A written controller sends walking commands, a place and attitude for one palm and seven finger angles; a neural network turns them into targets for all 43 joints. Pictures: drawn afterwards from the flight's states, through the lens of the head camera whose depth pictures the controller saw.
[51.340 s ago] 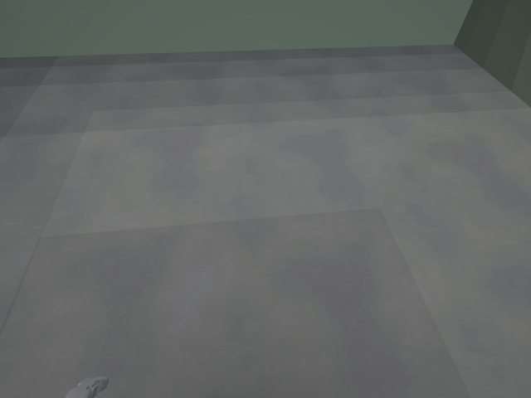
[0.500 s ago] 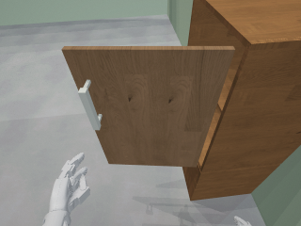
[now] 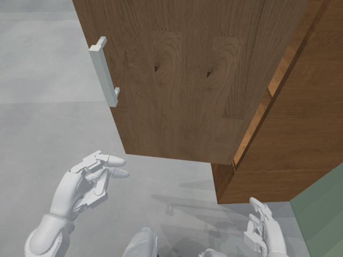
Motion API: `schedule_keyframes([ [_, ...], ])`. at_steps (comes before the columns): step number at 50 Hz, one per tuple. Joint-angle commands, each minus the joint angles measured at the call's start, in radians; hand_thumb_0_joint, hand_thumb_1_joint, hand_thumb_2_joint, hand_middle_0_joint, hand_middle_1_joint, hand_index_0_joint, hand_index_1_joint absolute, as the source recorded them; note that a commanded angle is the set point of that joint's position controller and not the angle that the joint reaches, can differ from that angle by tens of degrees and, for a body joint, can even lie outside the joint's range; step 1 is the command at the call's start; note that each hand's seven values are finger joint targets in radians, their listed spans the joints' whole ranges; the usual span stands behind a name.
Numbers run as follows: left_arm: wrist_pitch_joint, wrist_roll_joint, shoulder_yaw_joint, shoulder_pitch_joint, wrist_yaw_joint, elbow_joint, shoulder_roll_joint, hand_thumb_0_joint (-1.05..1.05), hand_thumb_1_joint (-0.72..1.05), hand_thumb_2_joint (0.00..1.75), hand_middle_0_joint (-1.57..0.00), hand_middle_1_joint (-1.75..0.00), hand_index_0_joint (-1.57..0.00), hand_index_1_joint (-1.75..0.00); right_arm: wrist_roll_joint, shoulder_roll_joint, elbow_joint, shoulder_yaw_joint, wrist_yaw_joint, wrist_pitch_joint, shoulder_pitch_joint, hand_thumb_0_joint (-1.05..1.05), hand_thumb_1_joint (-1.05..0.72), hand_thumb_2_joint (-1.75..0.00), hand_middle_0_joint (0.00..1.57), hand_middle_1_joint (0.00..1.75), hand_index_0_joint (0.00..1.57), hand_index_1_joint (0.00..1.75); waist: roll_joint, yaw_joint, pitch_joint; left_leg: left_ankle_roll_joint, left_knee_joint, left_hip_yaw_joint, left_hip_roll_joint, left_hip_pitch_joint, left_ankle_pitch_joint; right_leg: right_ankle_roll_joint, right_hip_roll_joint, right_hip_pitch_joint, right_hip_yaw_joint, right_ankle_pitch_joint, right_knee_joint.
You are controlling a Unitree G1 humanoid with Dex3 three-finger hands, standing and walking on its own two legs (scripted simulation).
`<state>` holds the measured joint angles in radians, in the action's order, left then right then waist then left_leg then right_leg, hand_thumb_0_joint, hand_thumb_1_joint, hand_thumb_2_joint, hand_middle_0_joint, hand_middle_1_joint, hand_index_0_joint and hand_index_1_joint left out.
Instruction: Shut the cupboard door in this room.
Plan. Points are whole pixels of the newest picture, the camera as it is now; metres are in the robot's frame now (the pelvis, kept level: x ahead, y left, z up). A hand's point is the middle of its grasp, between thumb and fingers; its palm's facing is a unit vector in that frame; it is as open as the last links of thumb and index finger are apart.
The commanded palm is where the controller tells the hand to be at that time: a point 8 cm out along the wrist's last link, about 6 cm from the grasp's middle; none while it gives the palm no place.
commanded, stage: raise the hand and make a fist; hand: left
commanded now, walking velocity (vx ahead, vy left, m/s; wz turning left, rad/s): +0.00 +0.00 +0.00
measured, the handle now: (108, 74) +0.48 +0.19 +0.16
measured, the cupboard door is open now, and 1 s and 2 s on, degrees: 81 81 81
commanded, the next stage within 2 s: bring the fist close to the handle in 1.22 s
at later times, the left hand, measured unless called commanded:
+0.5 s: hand (60, 175) +0.24 +0.22 +0.13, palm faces -0.01 -1.00 -0.05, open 3.1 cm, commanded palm +0.21 +0.26 +0.13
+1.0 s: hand (59, 165) +0.24 +0.21 +0.16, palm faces -0.06 -1.00 -0.03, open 3.1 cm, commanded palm +0.21 +0.27 +0.17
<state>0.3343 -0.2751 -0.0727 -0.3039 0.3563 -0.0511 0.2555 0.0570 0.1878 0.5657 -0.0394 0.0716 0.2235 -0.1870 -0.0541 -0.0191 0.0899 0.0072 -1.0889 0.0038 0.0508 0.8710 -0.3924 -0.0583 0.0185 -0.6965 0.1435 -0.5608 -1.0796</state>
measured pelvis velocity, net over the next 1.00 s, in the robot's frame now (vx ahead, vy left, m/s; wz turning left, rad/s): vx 0.01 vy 0.03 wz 0.00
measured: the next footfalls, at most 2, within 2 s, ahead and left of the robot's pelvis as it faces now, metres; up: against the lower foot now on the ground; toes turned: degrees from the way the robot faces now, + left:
none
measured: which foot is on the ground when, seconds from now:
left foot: down 0.00-1.00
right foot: down 0.00-1.00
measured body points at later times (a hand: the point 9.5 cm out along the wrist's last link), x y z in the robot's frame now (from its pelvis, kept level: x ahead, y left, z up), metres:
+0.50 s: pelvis +0.02 +0.04 +0.04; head +0.04 +0.04 +0.48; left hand +0.23 +0.27 +0.14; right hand +0.21 -0.20 -0.02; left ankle +0.08 +0.11 -0.66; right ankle -0.01 -0.08 -0.66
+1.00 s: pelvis +0.01 +0.03 +0.06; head +0.01 +0.02 +0.51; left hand +0.24 +0.27 +0.16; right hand +0.18 -0.20 -0.01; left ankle +0.08 +0.11 -0.66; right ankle +0.00 -0.08 -0.66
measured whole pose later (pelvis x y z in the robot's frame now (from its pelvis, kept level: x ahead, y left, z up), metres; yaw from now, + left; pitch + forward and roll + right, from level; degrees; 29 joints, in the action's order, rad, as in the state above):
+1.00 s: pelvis +0.01 +0.03 +0.06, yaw +0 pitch +1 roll -2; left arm 0.04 -0.32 -0.18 -0.28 0.30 -0.12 0.29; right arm 0.07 0.26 0.59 -0.06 0.07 0.26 -0.26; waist -0.06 -0.02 0.04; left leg 0.05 -0.69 -0.05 0.01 0.45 -0.25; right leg -0.01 0.00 -0.29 0.10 -0.38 -0.66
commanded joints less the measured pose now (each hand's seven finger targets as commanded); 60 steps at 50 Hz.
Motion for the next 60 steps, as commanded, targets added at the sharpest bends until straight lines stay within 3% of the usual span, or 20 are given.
schedule_keyframes([
  [1, -0.154, -0.070, -0.251, -0.146, -0.081, -0.246, 0.161, 0.00, 0.90, 0.90, -0.84, -1.00, -0.84, -1.00, 0.008, 0.134, -0.226, 0.081, 0.020, 0.011, 0.064, 0.00, -0.90, -0.90, 0.20, 0.30, 0.20, 0.30, 0.105, -0.064, 0.263, 0.027, 0.218, 0.025, -0.051, -0.290, 0.141, 0.098, -0.060, 0.211, -0.227, 0.239, 0.351],
  [3, -0.115, -0.084, -0.300, -0.162, -0.162, -0.309, 0.158, 0.00, 0.90, 0.90, -0.88, -1.04, -0.88, -1.04, -0.005, 0.118, -0.210, 0.075, 0.017, 0.011, 0.063, 0.00, -0.90, -0.90, 0.20, 0.30, 0.20, 0.30, 0.070, -0.077, 0.243, 0.021, 0.252, 0.035, -0.042, -0.335, 0.213, 0.078, -0.031, 0.228, -0.155, 0.400, 0.307],
  [5, -0.035, -0.071, -0.251, -0.162, -0.197, -0.350, 0.111, 0.00, 0.90, 0.90, -0.92, -1.08, -0.92, -1.08, -0.013, 0.115, -0.197, 0.075, 0.004, 0.026, 0.027, 0.00, -0.90, -0.90, 0.20, 0.30, 0.20, 0.30, 0.048, -0.054, 0.208, 0.018, 0.273, 0.033, -0.038, -0.378, 0.273, 0.058, -0.005, 0.172, -0.096, 0.473, 0.273],
  [8, 0.074, -0.026, -0.114, -0.109, -0.176, -0.331, 0.055, 0.00, 0.90, 0.90, -0.97, -1.14, -0.97, -1.14, -0.023, 0.147, -0.170, 0.077, -0.012, 0.048, -0.006, 0.00, -0.90, -0.90, 0.20, 0.30, 0.20, 0.30, 0.041, 0.011, 0.125, 0.024, 0.255, 0.040, -0.032, -0.372, 0.250, 0.054, 0.010, 0.059, -0.085, 0.405, 0.253],
  [10, 0.096, -0.019, -0.036, -0.098, -0.130, -0.290, 0.023, 0.00, 0.90, 0.90, -1.01, -1.18, -1.01, -1.18, -0.020, 0.165, -0.162, 0.075, -0.017, 0.068, -0.026, 0.00, -0.90, -0.90, 0.20, 0.30, 0.20, 0.30, 0.001, 0.041, 0.111, 0.023, 0.252, 0.049, -0.031, -0.368, 0.181, 0.051, 0.009, 0.009, -0.089, 0.306, 0.262],
  [14, 0.043, -0.023, -0.060, -0.088, -0.072, -0.319, 0.093, 0.00, 0.90, 0.90, -1.08, -1.26, -1.08, -1.26, -0.001, 0.192, -0.179, 0.084, -0.006, 0.091, -0.036, 0.00, -0.90, -0.90, 0.20, 0.30, 0.20, 0.30, 0.011, 0.029, 0.186, 0.029, 0.292, 0.063, -0.032, -0.400, 0.102, 0.045, 0.004, 0.059, -0.104, 0.215, 0.311],
  [18, 0.001, -0.024, -0.210, -0.056, -0.133, -0.416, 0.210, 0.00, 0.90, 0.90, -1.15, -1.34, -1.15, -1.34, -0.002, 0.180, -0.185, 0.077, 0.007, 0.083, -0.008, 0.00, -0.90, -0.90, 0.20, 0.30, 0.20, 0.30, -0.038, -0.022, 0.234, 0.022, 0.355, 0.079, -0.026, -0.471, 0.123, 0.032, 0.011, 0.130, -0.080, 0.246, 0.312],
  [22, -0.011, -0.048, -0.184, -0.040, -0.185, -0.432, 0.129, 0.00, 0.90, 0.90, -1.23, -1.42, -1.23, -1.42, -0.001, 0.163, -0.187, 0.056, -0.001, 0.071, 0.003, 0.00, -0.90, -0.90, 0.20, 0.30, 0.20, 0.30, -0.069, -0.015, 0.157, 0.006, 0.412, 0.097, -0.013, -0.514, 0.116, 0.028, 0.020, 0.137, -0.052, 0.263, 0.330],
  [26, -0.092, -0.033, -0.090, -0.024, -0.144, -0.320, 0.067, 0.00, 0.90, 0.90, -1.30, -1.50, -1.30, -1.50, 0.006, 0.178, -0.181, 0.045, -0.009, 0.063, -0.004, 0.00, -0.90, -0.90, 0.20, 0.30, 0.20, 0.30, -0.029, 0.016, 0.049, 0.010, 0.448, 0.098, -0.009, -0.495, 0.065, 0.035, 0.021, 0.138, -0.053, 0.251, 0.385],
  [28, -0.150, -0.024, -0.075, -0.008, -0.110, -0.262, 0.081, 0.00, 0.90, 0.90, -1.30, -1.50, -1.30, -1.50, 0.012, 0.187, -0.178, 0.042, -0.006, 0.061, -0.003, 0.00, -0.90, -0.90, 0.20, 0.30, 0.20, 0.30, -0.009, 0.019, 0.004, 0.017, 0.461, 0.092, -0.014, -0.480, 0.037, 0.036, 0.017, 0.156, -0.066, 0.241, 0.421],
  [31, -0.193, -0.026, -0.098, 0.076, -0.081, -0.308, 0.123, 0.00, 0.90, 0.90, -1.30, -1.50, -1.30, -1.50, 0.013, 0.191, -0.194, 0.035, 0.004, 0.063, 0.008, 0.00, -0.90, -0.90, 0.20, 0.30, 0.20, 0.30, 0.011, 0.013, 0.038, 0.023, 0.486, 0.089, -0.021, -0.510, 0.019, 0.040, 0.012, 0.192, -0.071, 0.214, 0.454],
  [33, -0.189, -0.028, -0.191, 0.120, -0.098, -0.355, 0.213, 0.00, 0.90, 0.90, -1.30, -1.50, -1.30, -1.50, 0.004, 0.193, -0.187, 0.032, 0.010, 0.065, 0.016, 0.00, -0.90, -0.90, 0.20, 0.30, 0.20, 0.30, -0.009, -0.003, 0.083, 0.022, 0.492, 0.087, -0.024, -0.548, 0.053, 0.034, 0.011, 0.234, -0.078, 0.234, 0.465],
  [37, -0.130, -0.051, -0.230, 0.189, -0.132, -0.432, 0.202, 0.00, 0.90, 0.90, -1.30, -1.50, -1.30, -1.50, 0.001, 0.170, -0.177, 0.017, 0.007, 0.080, 0.035, 0.00, -0.90, -0.90, 0.20, 0.30, 0.20, 0.30, -0.076, -0.013, 0.130, 0.014, 0.516, 0.083, -0.025, -0.620, 0.106, 0.028, 0.016, 0.264, -0.066, 0.258, 0.476],
  [38, -0.122, -0.050, -0.253, 0.190, -0.141, -0.423, 0.226, 0.00, 0.90, 0.90, -1.30, -1.50, -1.30, -1.50, -0.003, 0.175, -0.164, 0.018, 0.005, 0.084, 0.031, 0.00, -0.90, -0.90, 0.20, 0.30, 0.20, 0.30, -0.052, -0.012, 0.134, 0.014, 0.518, 0.086, -0.023, -0.621, 0.114, 0.026, 0.016, 0.283, -0.067, 0.264, 0.483],
  [42, -0.159, -0.054, -0.165, 0.156, -0.104, -0.300, 0.134, 0.00, 0.90, 0.90, -1.30, -1.50, -1.30, -1.50, 0.010, 0.177, -0.139, 0.018, -0.002, 0.100, 0.039, 0.00, -0.90, -0.90, 0.20, 0.30, 0.20, 0.30, -0.067, 0.001, 0.036, 0.012, 0.545, 0.078, -0.025, -0.609, 0.076, 0.033, 0.012, 0.261, -0.068, 0.250, 0.520],
  [44, -0.209, -0.057, -0.125, 0.098, -0.067, -0.217, 0.100, 0.00, 0.90, 0.90, -1.30, -1.50, -1.30, -1.50, 0.016, 0.184, -0.138, 0.022, -0.003, 0.102, 0.036, 0.00, -0.90, -0.90, 0.20, 0.30, 0.20, 0.30, 0.015, -0.001, 0.001, 0.019, 0.541, 0.065, -0.031, -0.574, 0.074, 0.040, 0.002, 0.270, -0.085, 0.243, 0.549],
  [48, -0.264, -0.056, -0.183, 0.095, -0.043, -0.225, 0.174, 0.00, 0.90, 0.90, -1.30, -1.50, -1.30, -1.50, 0.015, 0.199, -0.149, 0.032, 0.002, 0.101, 0.041, 0.00, -0.90, -0.90, 0.20, 0.30, 0.20, 0.30, 0.078, -0.017, 0.015, 0.024, 0.522, 0.049, -0.040, -0.559, 0.106, 0.045, -0.014, 0.306, -0.123, 0.238, 0.573],
  [53, -0.155, -0.058, -0.273, 0.203, -0.120, -0.396, 0.241, 0.00, 0.90, 0.90, -1.30, -1.50, -1.30, -1.50, -0.004, 0.185, -0.148, 0.030, 0.003, 0.111, 0.045, 0.00, -0.90, -0.90, 0.20, 0.30, 0.20, 0.30, 0.018, -0.022, 0.080, 0.025, 0.518, 0.042, -0.041, -0.610, 0.153, 0.040, -0.002, 0.308, -0.108, 0.261, 0.546],
  [57, -0.091, -0.042, -0.206, 0.173, -0.142, -0.351, 0.160, 0.00, 0.90, 0.90, -1.30, -1.50, -1.30, -1.50, -0.001, 0.174, -0.127, 0.027, -0.012, 0.122, 0.032, 0.00, -0.90, -0.90, 0.20, 0.30, 0.20, 0.30, -0.075, -0.004, 0.062, 0.018, 0.523, 0.042, -0.040, -0.626, 0.139, 0.035, 0.002, 0.283, -0.094, 0.264, 0.532],
  [60, -0.131, -0.037, -0.164, 0.112, -0.106, -0.261, 0.139, 0.00, 0.90, 0.90, -1.30, -1.50, -1.30, -1.50, 0.006, 0.185, -0.122, 0.034, -0.013, 0.120, 0.025, 0.00, -0.90, -0.90, 0.20, 0.30, 0.20, 0.30, -0.017, 0.004, 0.031, 0.023, 0.506, 0.032, -0.042, -0.589, 0.130, 0.046, -0.011, 0.282, -0.118, 0.267, 0.551],
])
